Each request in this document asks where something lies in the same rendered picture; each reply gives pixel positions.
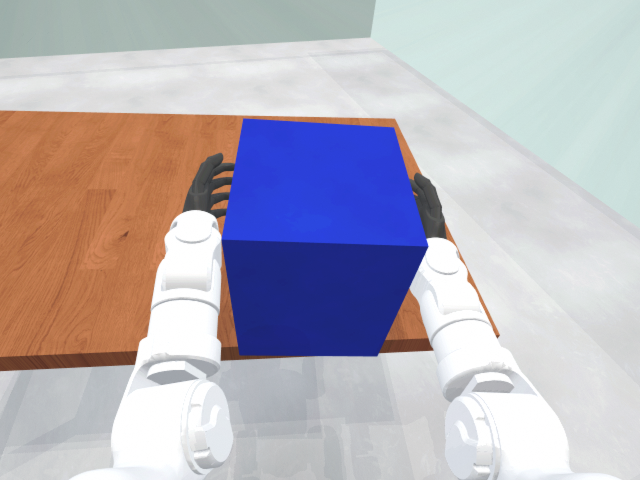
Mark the right robot forearm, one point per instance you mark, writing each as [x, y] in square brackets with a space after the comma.
[469, 356]

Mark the robot right hand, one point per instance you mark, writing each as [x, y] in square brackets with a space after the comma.
[429, 207]

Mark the carton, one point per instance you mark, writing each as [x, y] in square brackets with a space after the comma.
[322, 238]

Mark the left robot forearm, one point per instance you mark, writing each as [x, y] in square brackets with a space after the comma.
[181, 343]

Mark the robot left hand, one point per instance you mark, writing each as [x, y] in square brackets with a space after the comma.
[199, 196]

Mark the right robot upper arm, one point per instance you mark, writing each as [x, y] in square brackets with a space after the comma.
[507, 436]

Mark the table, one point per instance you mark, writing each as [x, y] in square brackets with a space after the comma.
[86, 200]

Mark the left robot upper arm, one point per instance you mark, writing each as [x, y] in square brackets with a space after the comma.
[177, 431]

